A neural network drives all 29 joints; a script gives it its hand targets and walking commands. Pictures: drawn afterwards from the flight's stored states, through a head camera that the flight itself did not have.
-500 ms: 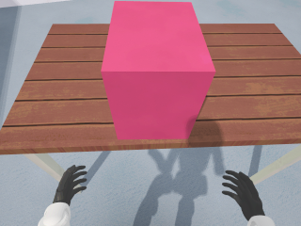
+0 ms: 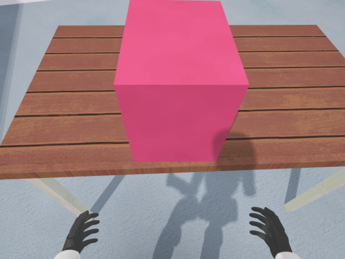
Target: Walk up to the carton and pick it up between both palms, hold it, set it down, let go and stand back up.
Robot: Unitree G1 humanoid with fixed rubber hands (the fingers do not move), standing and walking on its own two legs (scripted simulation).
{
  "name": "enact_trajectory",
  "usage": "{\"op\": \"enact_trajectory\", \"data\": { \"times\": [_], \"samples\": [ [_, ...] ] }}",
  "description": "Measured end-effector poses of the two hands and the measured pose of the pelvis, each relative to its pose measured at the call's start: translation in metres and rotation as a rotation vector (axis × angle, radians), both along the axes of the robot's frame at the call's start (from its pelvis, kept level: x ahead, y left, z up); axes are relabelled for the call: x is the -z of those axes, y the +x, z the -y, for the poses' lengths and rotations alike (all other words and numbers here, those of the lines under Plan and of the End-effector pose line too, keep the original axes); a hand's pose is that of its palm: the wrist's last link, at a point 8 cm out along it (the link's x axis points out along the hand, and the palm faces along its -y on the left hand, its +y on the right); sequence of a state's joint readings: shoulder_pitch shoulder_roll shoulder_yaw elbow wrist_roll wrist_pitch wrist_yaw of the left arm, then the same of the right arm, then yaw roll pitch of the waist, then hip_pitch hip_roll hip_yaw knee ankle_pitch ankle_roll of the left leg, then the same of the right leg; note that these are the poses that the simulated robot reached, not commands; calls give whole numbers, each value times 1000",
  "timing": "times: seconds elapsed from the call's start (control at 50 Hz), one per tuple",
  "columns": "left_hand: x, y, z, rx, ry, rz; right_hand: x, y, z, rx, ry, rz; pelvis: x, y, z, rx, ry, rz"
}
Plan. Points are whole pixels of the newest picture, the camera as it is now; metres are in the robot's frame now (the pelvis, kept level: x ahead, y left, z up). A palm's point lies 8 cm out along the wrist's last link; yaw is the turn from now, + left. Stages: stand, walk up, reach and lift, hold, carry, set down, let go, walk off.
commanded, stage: set down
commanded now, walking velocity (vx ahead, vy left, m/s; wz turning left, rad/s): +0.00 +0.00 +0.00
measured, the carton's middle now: (175, 84) +0.52 +0.02 +0.08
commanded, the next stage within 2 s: let go in 0.20 s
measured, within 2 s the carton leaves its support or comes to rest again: neither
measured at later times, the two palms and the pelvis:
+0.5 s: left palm (75, 249) +0.15 +0.24 -0.09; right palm (274, 244) +0.17 -0.22 -0.08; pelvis +0.01 +0.00 +0.00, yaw +0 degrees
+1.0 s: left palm out of the picture +0.10 +0.27 -0.12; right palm out of the picture +0.14 -0.26 -0.08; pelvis +0.02 +0.02 +0.00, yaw +0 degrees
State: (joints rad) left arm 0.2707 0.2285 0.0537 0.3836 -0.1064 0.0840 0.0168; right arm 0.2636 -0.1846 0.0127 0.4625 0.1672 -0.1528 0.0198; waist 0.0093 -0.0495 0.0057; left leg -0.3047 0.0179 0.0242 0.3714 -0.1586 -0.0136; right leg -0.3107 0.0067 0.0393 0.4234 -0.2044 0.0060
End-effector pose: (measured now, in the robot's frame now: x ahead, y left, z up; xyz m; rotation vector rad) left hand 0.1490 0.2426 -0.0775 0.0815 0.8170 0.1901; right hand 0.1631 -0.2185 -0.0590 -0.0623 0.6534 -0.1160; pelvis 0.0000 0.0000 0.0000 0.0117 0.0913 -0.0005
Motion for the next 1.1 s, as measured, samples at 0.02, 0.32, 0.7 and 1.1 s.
{"op": "enact_trajectory", "data": {
  "times": [0.02, 0.32, 0.7, 1.1],
  "samples": [
    [1, -1, 0, 1, 1, -8, 2, 0, 0, -1, -3, -5, 0, 1, 0, 0, 0, -1],
    [12, -2, -1, 17, 16, -65, 18, 5, 2, -13, -25, -47, 0, 9, 0, 0, 1, -13],
    [15, -2, -2, 52, 52, -79, 24, 6, 4, -28, -43, -68, 0, 12, 0, 0, 0, -15],
    [47, -59, -33, 57, 70, -255, 24, -37, 43, -14, -205, -249, 3, 12, -17, 1, -24, 20]
  ]
}}
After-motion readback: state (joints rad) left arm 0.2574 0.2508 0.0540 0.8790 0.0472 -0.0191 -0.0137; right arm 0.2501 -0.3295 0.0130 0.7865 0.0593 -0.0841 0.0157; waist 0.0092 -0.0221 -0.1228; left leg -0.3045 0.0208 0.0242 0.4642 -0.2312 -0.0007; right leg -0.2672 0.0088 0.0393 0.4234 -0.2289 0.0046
